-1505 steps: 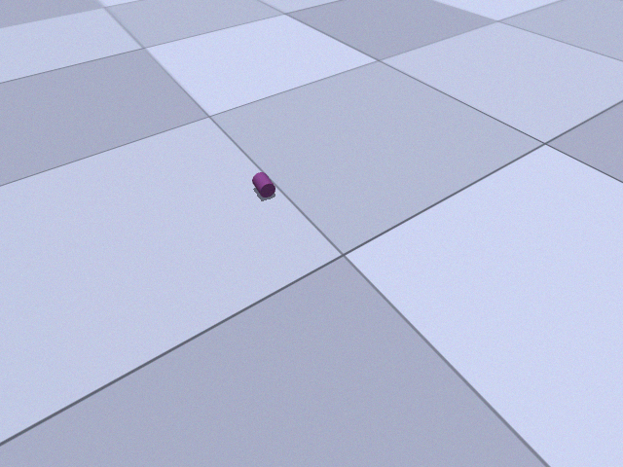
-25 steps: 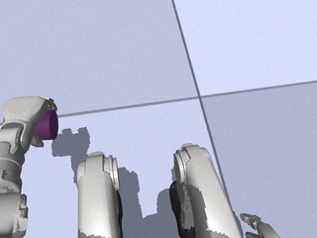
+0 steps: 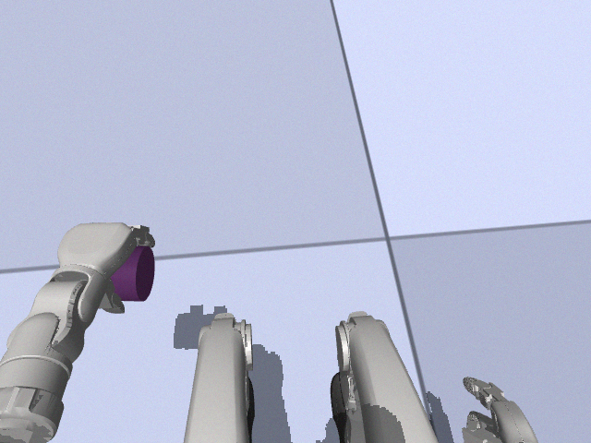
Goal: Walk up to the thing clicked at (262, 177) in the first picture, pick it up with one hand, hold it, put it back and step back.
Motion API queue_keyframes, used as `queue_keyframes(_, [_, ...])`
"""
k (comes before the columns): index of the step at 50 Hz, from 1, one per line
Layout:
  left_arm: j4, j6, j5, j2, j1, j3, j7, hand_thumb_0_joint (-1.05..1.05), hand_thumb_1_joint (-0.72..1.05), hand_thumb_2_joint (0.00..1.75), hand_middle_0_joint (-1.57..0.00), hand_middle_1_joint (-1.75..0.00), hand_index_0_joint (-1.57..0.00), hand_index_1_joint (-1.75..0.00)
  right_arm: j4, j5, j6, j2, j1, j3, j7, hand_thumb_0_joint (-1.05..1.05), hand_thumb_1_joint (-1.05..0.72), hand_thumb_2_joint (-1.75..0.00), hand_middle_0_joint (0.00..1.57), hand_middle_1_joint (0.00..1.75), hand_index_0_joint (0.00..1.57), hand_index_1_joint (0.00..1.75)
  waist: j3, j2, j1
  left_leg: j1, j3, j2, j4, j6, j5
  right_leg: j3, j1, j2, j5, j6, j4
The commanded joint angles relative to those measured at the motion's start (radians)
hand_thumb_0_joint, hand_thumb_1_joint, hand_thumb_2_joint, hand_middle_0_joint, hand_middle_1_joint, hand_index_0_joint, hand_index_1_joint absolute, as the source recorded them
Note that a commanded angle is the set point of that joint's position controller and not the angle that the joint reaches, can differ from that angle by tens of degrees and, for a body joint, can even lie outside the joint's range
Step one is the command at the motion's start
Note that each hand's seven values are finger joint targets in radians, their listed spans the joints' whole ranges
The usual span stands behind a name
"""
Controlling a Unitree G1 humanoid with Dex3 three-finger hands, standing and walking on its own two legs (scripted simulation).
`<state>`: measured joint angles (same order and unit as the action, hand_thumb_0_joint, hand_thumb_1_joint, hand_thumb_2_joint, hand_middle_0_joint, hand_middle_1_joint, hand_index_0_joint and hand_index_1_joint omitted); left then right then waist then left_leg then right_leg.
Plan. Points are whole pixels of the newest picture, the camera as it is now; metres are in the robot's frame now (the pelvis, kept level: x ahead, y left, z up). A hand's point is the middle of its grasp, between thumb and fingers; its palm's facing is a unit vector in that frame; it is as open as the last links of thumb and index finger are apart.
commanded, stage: lift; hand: left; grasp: from above
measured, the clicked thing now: (110, 272) +0.37 +0.29 -0.12
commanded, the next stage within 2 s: hold in 0.90 s
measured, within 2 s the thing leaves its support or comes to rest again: neither
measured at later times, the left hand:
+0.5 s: hand (59, 247) +0.33 +0.26 +0.08, palm faces -0.49 -0.06 -0.87, open 10.6 cm
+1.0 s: hand (38, 191) +0.36 +0.24 +0.16, palm faces -0.50 -0.06 -0.86, open 10.6 cm
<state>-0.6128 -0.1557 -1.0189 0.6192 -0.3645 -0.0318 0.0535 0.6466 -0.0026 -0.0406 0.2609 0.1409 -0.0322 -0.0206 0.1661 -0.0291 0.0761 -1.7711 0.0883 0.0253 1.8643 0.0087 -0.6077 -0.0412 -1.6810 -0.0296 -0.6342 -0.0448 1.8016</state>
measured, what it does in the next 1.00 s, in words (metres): rises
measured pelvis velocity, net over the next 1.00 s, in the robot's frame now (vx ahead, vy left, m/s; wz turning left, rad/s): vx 0.06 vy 0.00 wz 0.04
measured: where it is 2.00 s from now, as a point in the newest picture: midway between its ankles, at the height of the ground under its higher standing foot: (295, 440)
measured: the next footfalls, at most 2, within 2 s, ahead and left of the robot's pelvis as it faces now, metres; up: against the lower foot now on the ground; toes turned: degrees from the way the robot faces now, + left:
none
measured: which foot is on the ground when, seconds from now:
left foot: down 0.00-1.00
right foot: down 0.00-1.00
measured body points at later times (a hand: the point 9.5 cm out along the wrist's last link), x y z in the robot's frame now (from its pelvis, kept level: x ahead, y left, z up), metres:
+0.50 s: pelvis +0.03 +0.00 +0.16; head +0.10 +0.02 +0.61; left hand +0.36 +0.26 +0.13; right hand +0.14 -0.26 +0.05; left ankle +0.09 +0.11 -0.47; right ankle +0.09 -0.14 -0.47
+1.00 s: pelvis +0.06 +0.00 +0.23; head +0.11 +0.01 +0.68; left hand +0.38 +0.24 +0.21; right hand +0.17 -0.26 +0.12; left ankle +0.09 +0.11 -0.47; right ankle +0.09 -0.14 -0.47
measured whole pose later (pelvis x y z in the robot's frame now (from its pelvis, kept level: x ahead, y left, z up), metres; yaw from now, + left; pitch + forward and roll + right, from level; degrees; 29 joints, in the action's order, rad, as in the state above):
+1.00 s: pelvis +0.06 +0.00 +0.23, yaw +2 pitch +9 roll -1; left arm -0.76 -0.10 -1.02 0.43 -0.27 -0.18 0.04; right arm 0.72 -0.04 0.00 0.25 0.25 -0.04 0.04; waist 0.07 -0.03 0.05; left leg -0.63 -0.02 0.03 0.84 0.01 -0.36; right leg 0.04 -0.59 -0.01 -0.36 -0.04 0.80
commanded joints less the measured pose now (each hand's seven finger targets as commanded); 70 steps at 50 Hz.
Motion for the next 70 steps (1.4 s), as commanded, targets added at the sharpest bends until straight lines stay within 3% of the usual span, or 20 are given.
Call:
queue_keyframes(1, [0.287,0.025,0.026,0.287,-0.255,0.136,0.046,0.0,0.85,0.81,-1.27,-0.44,-1.23,-0.48,-0.067,-0.007,0.022,0.185,0.106,-0.063,0.04,0.0,-0.9,-0.9,0.2,0.3,0.2,0.3,0.588,-0.2,-0.006,0.668,-0.014,-0.006,-0.406,0.011,0.091,-0.019,0.319,-0.019,0.141,0.063,-0.324])
queue_keyframes(6, [0.253,0.038,0.036,0.242,-0.19,0.114,0.024,0.0,0.87,0.82,-1.29,-0.44,-1.24,-0.48,-0.059,-0.017,0.028,0.164,0.103,-0.049,0.062,0.0,-0.91,-0.9,0.2,0.3,0.2,0.3,0.506,-0.14,-0.004,0.767,-0.03,-0.008,-0.517,0.015,0.14,-0.004,0.47,-0.018,0.174,0.06,-0.461])
queue_keyframes(10, [0.194,0.031,0.026,0.197,-0.189,0.084,0.01,0.0,0.86,0.82,-1.27,-0.44,-1.23,-0.49,-0.05,-0.025,0.038,0.151,0.104,-0.041,0.076,0.0,-0.91,-0.9,0.2,0.3,0.2,0.3,0.38,-0.12,0.003,0.805,-0.027,-0.003,-0.632,0.009,0.092,0.001,0.542,-0.021,0.149,0.061,-0.562])
queue_keyframes(14, [0.151,0.014,0.031,0.143,-0.185,0.049,0.006,0.0,0.87,0.81,-1.27,-0.45,-1.23,-0.49,-0.046,-0.027,0.058,0.147,0.105,-0.039,0.082,0.0,-0.91,-0.9,0.2,0.3,0.2,0.3,0.319,-0.122,0.004,0.89,-0.009,0.007,-0.749,0.002,0.046,0.002,0.605,-0.024,0.128,0.062,-0.648])
queue_keyframes(15, [0.154,0.009,0.029,0.12,-0.213,0.018,0.006,0.0,0.86,0.78,-1.26,-0.45,-1.23,-0.49,-0.043,-0.029,0.063,0.142,0.107,-0.039,0.083,0.0,-0.91,-0.9,0.2,0.3,0.2,0.3,0.324,-0.113,0.011,0.912,-0.02,0.001,-0.755,0.002,0.079,0.005,0.629,-0.025,0.151,0.065,-0.673])
queue_keyframes(17, [0.136,-0.001,0.022,0.138,-0.188,0.045,0.013,0.0,0.85,0.78,-1.23,-0.47,-1.2,-0.5,-0.039,-0.027,0.072,0.146,0.116,-0.046,0.086,0.0,-0.91,-0.9,0.2,0.3,0.2,0.3,0.348,-0.111,-0.007,0.976,-0.019,0.003,-0.786,-0.003,0.136,0.007,0.685,-0.027,0.185,0.066,-0.705])
queue_keyframes(19, [0.132,-0.009,0.017,0.11,-0.22,0.016,0.024,0.0,0.81,0.78,-1.22,-0.45,-1.18,-0.49,-0.035,-0.027,0.079,0.138,0.12,-0.041,0.084,0.0,-0.91,-0.91,0.2,0.3,0.2,0.3,0.32,-0.122,-0.004,1.014,-0.023,0.0,-0.828,-0.007,0.144,0.01,0.711,-0.026,0.196,0.068,-0.743])
queue_keyframes(23, [0.12,-0.015,-0.004,0.099,-0.247,0.009,0.066,0.0,0.84,0.8,-1.24,-0.46,-1.2,-0.5,-0.027,-0.029,0.095,0.136,0.122,-0.044,0.08,0.0,-0.9,-0.9,0.2,0.3,0.2,0.3,0.306,-0.116,-0.009,1.072,-0.044,-0.01,-0.883,-0.006,0.177,0.015,0.793,-0.027,0.221,0.066,-0.815])
queue_keyframes(29, [0.088,0.016,-0.033,0.117,-0.251,0.029,0.113,0.0,0.84,0.83,-1.25,-0.46,-1.21,-0.5,-0.015,-0.028,0.1,0.143,0.13,-0.047,0.067,0.0,-0.9,-0.9,0.2,0.3,0.2,0.3,0.279,-0.095,-0.028,1.17,-0.065,-0.018,-0.976,-0.009,0.24,0.026,0.906,-0.023,0.268,0.064,-0.916])
queue_keyframes(34, [0.063,0.05,-0.03,0.09,-0.27,0.002,0.116,0.0,0.87,0.85,-1.28,-0.47,-1.24,-0.52,-0.01,-0.03,0.096,0.139,0.134,-0.05,0.062,0.0,-0.9,-0.9,0.2,0.3,0.2,0.3,0.259,-0.073,-0.029,1.25,-0.076,-0.023,-1.031,-0.009,0.314,0.038,0.987,-0.02,0.334,0.06,-0.992])
queue_keyframes(37, [0.046,0.068,-0.007,0.038,-0.276,-0.039,0.102,0.0,0.85,0.84,-1.26,-0.47,-1.22,-0.51,-0.012,-0.032,0.095,0.135,0.13,-0.052,0.061,0.0,-0.9,-0.9,0.2,0.3,0.2,0.3,0.252,-0.046,-0.026,1.286,-0.078,-0.026,-1.063,-0.009,0.344,0.042,1.05,-0.017,0.365,0.056,-1.033])
queue_keyframes(39, [0.033,0.073,-0.002,0.058,-0.242,-0.024,0.089,0.0,0.84,0.82,-1.25,-0.45,-1.21,-0.49,-0.018,-0.033,0.092,0.137,0.127,-0.056,0.063,0.0,-0.9,-0.9,0.2,0.3,0.2,0.3,0.238,-0.041,-0.034,1.309,-0.081,-0.027,-1.09,-0.009,0.361,0.042,1.079,-0.015,0.377,0.055,-1.061])
queue_keyframes(41, [0.029,0.073,0.002,0.033,-0.218,-0.043,0.072,0.0,0.84,0.82,-1.25,-0.45,-1.21,-0.49,-0.02,-0.034,0.089,0.131,0.123,-0.054,0.064,0.0,-0.9,-0.9,0.2,0.3,0.2,0.3,0.214,-0.028,-0.032,1.315,-0.086,-0.03,-1.111,-0.006,0.364,0.047,1.097,-0.014,0.384,0.055,-1.088])
queue_keyframes(47, [0.07,0.048,0.002,0.048,-0.246,-0.04,0.03,0.0,0.89,0.84,-1.29,-0.44,-1.25,-0.49,-0.031,-0.038,0.08,0.129,0.108,-0.053,0.075,0.0,-0.9,-0.9,0.2,0.3,0.2,0.3,0.195,-0.044,-0.035,1.382,-0.086,-0.027,-1.166,-0.008,0.407,0.049,1.132,-0.015,0.412,0.06,-1.128])
queue_keyframes(51, [0.107,0.031,0.003,0.062,-0.246,-0.017,0.039,0.0,0.89,0.81,-1.27,-0.45,-1.25,-0.48,-0.034,-0.038,0.081,0.133,0.103,-0.055,0.077,0.0,-0.9,-0.9,0.2,0.3,0.2,0.3,0.221,-0.054,-0.042,1.437,-0.09,-0.03,-1.183,-0.012,0.462,0.051,1.174,-0.012,0.454,0.06,-1.143])
queue_keyframes(56, [0.125,0.033,-0.013,0.054,-0.292,-0.025,0.067,0.0,0.91,0.86,-1.3,-0.45,-1.27,-0.48,-0.023,-0.038,0.078,0.137,0.102,-0.061,0.075,0.0,-0.89,-0.9,0.2,0.3,0.2,0.3,0.204,-0.061,-0.03,1.48,-0.089,-0.028,-1.208,-0.017,0.497,0.046,1.192,-0.012,0.479,0.057,-1.167])
queue_keyframes(60, [0.109,0.048,-0.019,0.054,-0.281,-0.028,0.065,0.0,0.92,0.86,-1.29,-0.46,-1.26,-0.49,-0.019,-0.039,0.071,0.141,0.097,-0.067,0.072,0.0,-0.89,-0.89,0.2,0.3,0.2,0.3,0.221,-0.048,-0.043,1.516,-0.092,-0.029,-1.216,-0.016,0.56,0.048,1.235,-0.012,0.534,0.055,-1.185])
queue_keyframes(62, [0.108,0.056,-0.009,0.029,-0.279,-0.052,0.052,0.0,0.92,0.86,-1.29,-0.45,-1.26,-0.48,-0.022,-0.04,0.068,0.141,0.092,-0.065,0.07,0.0,-0.89,-0.89,0.2,0.3,0.2,0.3,0.196,-0.039,-0.04,1.521,-0.093,-0.03,-1.235,-0.015,0.551,0.046,1.244,-0.011,0.528,0.054,-1.2])
queue_keyframes(65, [0.089,0.061,0.006,0.038,-0.251,-0.041,0.031,0.0,0.92,0.87,-1.3,-0.44,-1.27,-0.47,-0.032,-0.042,0.063,0.142,0.078,-0.066,0.07,0.0,-0.89,-0.89,0.2,0.3,0.2,0.3,0.177,-0.023,-0.047,1.509,-0.091,-0.033,-1.253,-0.013,0.532,0.048,1.272,-0.012,0.515,0.052,-1.221])
queue_keyframes(70, [0.119,0.047,0.013,0.033,-0.209,-0.053,-0.026,0.0,0.89,0.83,-1.28,-0.41,-1.25,-0.44,-0.049,-0.042,0.051,0.137,0.067,-0.063,0.075,0.0,-0.89,-0.89,0.2,0.3,0.2,0.3,0.18,-0.02,-0.05,1.534,-0.102,-0.035,-1.252,-0.006,0.602,0.054,1.301,-0.013,0.577,0.052,-1.227])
